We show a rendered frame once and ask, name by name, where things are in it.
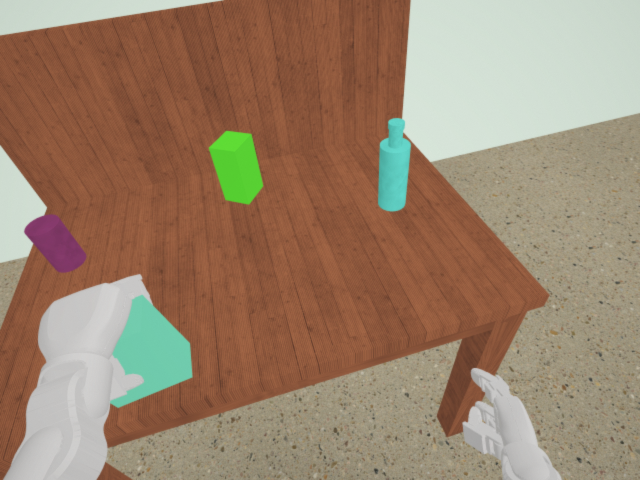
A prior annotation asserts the robot right hand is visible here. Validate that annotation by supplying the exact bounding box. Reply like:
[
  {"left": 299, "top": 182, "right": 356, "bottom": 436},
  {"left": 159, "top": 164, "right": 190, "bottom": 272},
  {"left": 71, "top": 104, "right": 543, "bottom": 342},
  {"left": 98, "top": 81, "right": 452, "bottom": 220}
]
[{"left": 463, "top": 368, "right": 538, "bottom": 460}]

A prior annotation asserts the table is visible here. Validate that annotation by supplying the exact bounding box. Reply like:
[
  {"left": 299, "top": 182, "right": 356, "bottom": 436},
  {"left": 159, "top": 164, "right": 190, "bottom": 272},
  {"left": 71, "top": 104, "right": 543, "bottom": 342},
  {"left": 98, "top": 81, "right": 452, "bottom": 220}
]
[{"left": 0, "top": 0, "right": 550, "bottom": 480}]

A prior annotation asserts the sponge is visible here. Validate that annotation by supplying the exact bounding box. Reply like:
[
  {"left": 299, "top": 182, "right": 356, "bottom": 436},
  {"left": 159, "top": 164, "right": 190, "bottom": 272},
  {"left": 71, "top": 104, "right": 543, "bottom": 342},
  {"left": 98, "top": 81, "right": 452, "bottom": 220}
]
[{"left": 110, "top": 295, "right": 192, "bottom": 408}]

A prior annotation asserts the robot left forearm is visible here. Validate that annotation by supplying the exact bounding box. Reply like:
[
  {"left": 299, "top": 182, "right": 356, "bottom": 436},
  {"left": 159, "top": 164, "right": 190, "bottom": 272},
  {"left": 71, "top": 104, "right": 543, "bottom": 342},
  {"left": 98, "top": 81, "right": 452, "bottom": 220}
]
[{"left": 3, "top": 352, "right": 113, "bottom": 480}]

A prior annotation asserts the robot right forearm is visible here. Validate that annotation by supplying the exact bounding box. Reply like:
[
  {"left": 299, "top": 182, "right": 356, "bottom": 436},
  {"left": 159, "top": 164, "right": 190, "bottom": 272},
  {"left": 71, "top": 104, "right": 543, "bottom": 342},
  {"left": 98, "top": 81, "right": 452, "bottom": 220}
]
[{"left": 501, "top": 442, "right": 562, "bottom": 480}]

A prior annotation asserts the robot left hand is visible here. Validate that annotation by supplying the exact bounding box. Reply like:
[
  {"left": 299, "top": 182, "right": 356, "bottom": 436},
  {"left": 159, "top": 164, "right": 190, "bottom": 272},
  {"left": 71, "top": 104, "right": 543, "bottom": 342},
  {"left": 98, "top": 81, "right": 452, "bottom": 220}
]
[{"left": 38, "top": 274, "right": 153, "bottom": 401}]

